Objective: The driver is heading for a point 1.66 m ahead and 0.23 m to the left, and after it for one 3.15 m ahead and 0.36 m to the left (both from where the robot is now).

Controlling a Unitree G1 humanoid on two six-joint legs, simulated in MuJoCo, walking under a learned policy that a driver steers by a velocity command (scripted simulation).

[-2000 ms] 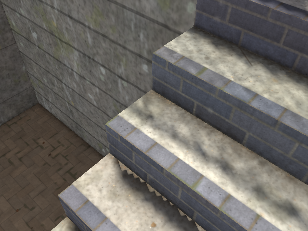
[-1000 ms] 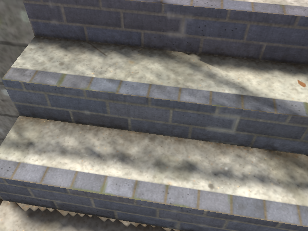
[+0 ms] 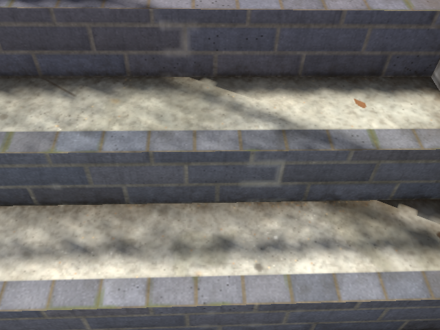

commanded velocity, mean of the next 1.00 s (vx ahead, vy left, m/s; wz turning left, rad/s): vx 0.01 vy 0.00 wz -0.01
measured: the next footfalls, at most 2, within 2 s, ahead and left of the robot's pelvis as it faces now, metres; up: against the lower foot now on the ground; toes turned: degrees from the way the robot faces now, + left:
left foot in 1.50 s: +0.23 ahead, +0.04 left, +0.19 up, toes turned +5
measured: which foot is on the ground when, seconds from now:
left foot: down 0.00-1.00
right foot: down 0.00-1.00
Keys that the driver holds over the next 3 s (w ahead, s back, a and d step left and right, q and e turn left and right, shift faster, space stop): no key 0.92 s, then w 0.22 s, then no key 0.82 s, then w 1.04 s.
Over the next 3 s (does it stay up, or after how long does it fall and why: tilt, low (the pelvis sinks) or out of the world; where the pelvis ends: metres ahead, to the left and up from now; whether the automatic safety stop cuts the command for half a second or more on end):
stays up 0.57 -0.07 0.38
